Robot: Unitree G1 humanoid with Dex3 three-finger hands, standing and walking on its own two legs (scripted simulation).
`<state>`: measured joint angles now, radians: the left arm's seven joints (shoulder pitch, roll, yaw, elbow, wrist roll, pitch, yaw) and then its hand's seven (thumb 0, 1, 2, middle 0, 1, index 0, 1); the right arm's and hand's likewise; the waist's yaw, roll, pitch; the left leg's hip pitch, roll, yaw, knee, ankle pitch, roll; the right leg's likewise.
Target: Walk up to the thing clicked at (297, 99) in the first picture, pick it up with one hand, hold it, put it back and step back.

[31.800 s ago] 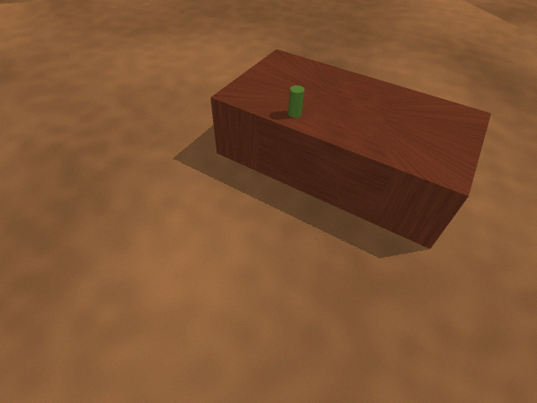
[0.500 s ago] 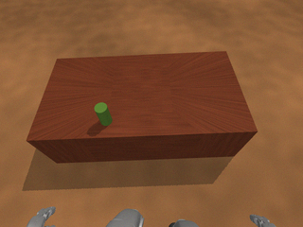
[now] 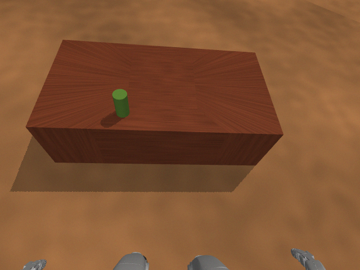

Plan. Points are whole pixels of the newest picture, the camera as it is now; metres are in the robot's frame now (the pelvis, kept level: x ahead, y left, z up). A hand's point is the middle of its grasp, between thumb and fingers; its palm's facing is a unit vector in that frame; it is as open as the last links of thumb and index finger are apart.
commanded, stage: step back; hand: left
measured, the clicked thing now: (121, 103) +0.78 +0.27 -0.34
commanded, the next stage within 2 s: stand in 1.76 s
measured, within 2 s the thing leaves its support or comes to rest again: neither
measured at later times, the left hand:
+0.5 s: hand out of the picture -0.04 +0.25 -0.15, palm faces +0.05 -0.91 -0.41, open 7.4 cm
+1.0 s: hand out of the picture -0.24 +0.22 -0.15, palm faces +0.01 -0.92 -0.39, open 7.4 cm
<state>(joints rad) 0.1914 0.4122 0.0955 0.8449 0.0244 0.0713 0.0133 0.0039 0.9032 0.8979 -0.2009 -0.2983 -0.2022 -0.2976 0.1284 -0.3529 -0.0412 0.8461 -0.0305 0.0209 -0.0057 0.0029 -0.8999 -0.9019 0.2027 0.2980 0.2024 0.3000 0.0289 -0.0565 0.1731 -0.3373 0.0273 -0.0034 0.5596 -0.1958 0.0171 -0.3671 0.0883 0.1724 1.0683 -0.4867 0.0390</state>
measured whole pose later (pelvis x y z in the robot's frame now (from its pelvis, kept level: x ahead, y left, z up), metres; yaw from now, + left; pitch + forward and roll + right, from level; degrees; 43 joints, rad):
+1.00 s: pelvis -0.28 -0.05 +0.00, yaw +0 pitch -3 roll +0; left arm 0.26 0.35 0.05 0.98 0.05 0.00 0.00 0.01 0.90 0.90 -0.20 -0.30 -0.21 -0.30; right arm 0.19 -0.38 -0.05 0.94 -0.02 0.03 0.02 0.00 -0.90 -0.90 0.20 0.30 0.20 0.30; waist 0.03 0.03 0.05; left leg -0.36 0.00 -0.08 0.78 -0.42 0.00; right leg -0.17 0.01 0.05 0.56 -0.36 -0.01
